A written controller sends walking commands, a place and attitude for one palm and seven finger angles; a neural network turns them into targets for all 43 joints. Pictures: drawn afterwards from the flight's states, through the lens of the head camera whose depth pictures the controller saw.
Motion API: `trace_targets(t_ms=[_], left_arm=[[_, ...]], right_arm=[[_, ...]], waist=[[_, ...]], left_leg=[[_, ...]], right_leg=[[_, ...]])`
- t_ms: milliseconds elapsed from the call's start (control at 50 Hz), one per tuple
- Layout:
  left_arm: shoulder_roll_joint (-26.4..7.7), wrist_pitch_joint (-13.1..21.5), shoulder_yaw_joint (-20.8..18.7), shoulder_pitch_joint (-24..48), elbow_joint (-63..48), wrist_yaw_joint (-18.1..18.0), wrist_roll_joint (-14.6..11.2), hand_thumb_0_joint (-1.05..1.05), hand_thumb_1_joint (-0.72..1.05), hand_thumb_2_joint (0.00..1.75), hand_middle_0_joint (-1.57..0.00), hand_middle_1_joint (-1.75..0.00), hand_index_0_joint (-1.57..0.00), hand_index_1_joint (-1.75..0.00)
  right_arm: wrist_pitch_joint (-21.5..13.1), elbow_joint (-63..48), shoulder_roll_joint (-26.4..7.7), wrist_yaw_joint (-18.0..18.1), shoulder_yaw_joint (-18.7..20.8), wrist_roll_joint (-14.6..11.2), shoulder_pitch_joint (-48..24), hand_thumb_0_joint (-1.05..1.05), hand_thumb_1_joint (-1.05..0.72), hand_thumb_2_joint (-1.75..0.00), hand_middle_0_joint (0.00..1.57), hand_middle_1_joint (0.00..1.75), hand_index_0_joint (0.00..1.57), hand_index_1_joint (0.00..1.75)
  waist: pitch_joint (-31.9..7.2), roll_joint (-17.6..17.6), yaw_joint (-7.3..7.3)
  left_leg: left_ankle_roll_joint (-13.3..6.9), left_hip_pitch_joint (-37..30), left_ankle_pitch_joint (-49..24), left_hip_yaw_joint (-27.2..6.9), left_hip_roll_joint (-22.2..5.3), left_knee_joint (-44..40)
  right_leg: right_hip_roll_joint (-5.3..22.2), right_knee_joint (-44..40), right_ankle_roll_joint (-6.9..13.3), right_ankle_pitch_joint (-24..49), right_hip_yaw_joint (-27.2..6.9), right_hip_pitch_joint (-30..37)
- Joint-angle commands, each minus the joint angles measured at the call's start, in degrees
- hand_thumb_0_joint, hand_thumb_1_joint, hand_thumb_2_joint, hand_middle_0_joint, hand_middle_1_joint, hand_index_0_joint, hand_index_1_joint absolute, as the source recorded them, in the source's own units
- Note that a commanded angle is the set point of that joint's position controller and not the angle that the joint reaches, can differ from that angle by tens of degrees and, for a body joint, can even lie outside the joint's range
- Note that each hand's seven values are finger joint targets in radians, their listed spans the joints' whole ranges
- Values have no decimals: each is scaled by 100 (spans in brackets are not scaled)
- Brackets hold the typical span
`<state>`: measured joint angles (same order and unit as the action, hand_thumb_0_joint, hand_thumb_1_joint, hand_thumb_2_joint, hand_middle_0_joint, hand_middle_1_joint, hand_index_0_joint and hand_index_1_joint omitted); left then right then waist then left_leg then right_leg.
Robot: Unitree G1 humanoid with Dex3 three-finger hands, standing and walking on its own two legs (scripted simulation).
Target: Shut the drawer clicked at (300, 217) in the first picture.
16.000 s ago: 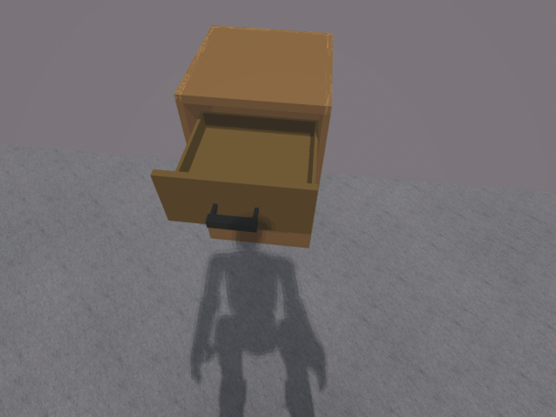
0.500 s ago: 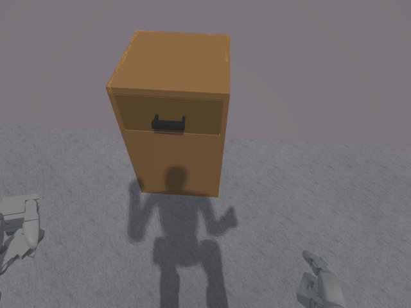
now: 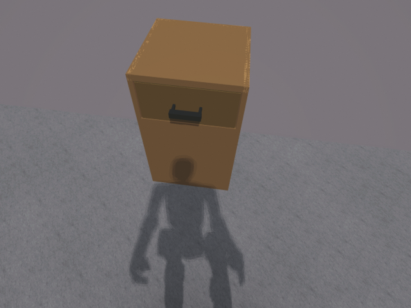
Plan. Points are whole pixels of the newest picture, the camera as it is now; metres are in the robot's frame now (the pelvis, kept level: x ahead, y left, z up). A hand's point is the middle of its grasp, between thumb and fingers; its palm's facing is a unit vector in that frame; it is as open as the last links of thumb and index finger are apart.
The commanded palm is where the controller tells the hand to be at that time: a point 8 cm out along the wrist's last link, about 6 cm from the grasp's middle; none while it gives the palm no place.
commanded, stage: let the arm hang, fingers relaxed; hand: left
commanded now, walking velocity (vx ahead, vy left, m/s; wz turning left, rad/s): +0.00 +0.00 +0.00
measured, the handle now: (186, 111) +0.78 +0.13 -0.18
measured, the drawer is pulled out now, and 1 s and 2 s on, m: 0.00 0.00 0.00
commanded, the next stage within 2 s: look to check the result in 0.60 s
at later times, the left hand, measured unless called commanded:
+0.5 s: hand out of the picture -0.02 +0.14 -0.18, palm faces +0.03 -0.99 -0.15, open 7.3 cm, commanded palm none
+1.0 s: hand out of the picture -0.03 +0.11 -0.18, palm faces +0.05 -0.99 -0.16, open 7.4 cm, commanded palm none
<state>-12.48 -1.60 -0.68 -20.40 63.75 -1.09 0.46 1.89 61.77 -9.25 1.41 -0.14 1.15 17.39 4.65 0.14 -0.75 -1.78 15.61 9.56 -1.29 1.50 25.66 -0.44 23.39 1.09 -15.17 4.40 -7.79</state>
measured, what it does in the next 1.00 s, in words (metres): stands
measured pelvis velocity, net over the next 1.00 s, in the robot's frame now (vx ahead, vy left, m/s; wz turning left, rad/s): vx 0.00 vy -0.04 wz -0.01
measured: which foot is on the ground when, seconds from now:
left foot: down 0.00-1.00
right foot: down 0.00-1.00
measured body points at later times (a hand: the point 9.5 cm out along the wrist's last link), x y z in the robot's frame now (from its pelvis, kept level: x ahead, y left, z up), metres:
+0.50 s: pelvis +0.00 -0.01 +0.00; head +0.00 -0.02 +0.45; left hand -0.02 +0.19 -0.16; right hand -0.03 -0.21 -0.17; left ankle +0.04 +0.10 -0.74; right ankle -0.03 -0.11 -0.74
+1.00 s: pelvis +0.00 -0.04 +0.00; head +0.02 -0.05 +0.45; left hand -0.03 +0.16 -0.16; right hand -0.03 -0.24 -0.17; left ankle +0.04 +0.10 -0.74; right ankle -0.03 -0.11 -0.74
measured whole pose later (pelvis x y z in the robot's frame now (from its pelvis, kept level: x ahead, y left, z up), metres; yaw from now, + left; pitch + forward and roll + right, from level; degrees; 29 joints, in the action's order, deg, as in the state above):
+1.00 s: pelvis +0.00 -0.04 +0.00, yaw -1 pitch -2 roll +0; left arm -5.0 0.5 -0.3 -19.5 65.5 -2.2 0.1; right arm 0.7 65.3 -5.8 2.4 0.5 1.2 18.4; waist 2.9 -1.1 0.2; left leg 1.4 13.7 10.2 -1.7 -1.0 25.4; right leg -3.0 24.4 4.1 -16.4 4.5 -6.6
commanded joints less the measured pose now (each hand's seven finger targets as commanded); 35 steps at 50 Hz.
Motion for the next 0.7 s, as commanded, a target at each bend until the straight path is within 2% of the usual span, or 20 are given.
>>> trace_targets(t_ms=[0,80,160,260,380,460,520,680], left_arm=[[-276,187,-34,-178,-52,-38,-9,0,90,90,-36,-47,-36,-47],[-185,183,-14,-327,97,-73,-4,0,90,90,-20,-30,-20,-30],[-45,182,-16,-402,165,-97,-3,0,90,90,-20,-30,-20,-30],[82,195,-48,-410,134,-115,6,0,90,90,-20,-30,-20,-30],[159,235,-74,-393,76,-134,8,0,90,90,-20,-30,-20,-30],[187,238,-86,-333,66,-130,-6,0,90,90,-20,-30,-20,-30],[192,245,-82,-334,66,-134,-10,0,90,90,-20,-30,-20,-30],[186,258,-89,-350,67,-141,-14,0,90,90,-20,-30,-20,-30]], right_arm=[[-173,-107,-569,96,145,-44,232,0,-90,-90,20,30,20,30],[-171,34,-474,104,139,-50,365,0,-90,-90,20,30,20,30],[-164,137,-338,107,137,-30,440,0,-90,-90,20,30,20,30],[-174,171,-214,110,146,-11,497,0,-90,-90,20,30,20,30],[-207,195,-111,117,150,-14,589,0,-90,-90,20,30,20,30],[-206,221,-59,127,138,-4,610,0,-90,-90,20,30,20,30],[-192,220,-44,123,142,-6,628,0,-90,-90,20,30,20,30],[-179,237,-48,133,143,-17,666,0,-90,-90,20,30,20,30]], waist=[[-207,-175,83],[-20,-56,75],[136,-46,90],[247,-90,86],[163,-21,81],[261,-178,97],[257,-60,107],[179,-47,104]], left_leg=[[-182,-403,6,-711,-664,-637],[-185,-355,113,-684,-647,-702],[-167,-269,443,-653,-616,-788],[-158,-131,519,-618,-577,-778],[-132,-217,-28,-495,-555,-573],[-104,-187,-87,-440,-540,-526],[-86,-234,-140,-403,-524,-435],[-57,-350,-369,-335,-544,-302]], right_leg=[[526,-521,238,-83,-513,-335],[512,-501,234,-178,-522,-442],[494,-479,233,-338,-563,-588],[474,-452,240,-382,-595,-678],[511,-457,254,-125,-587,-607],[525,-516,274,-119,-643,-640],[548,-569,290,-175,-646,-673],[557,-630,299,-97,-676,-647]])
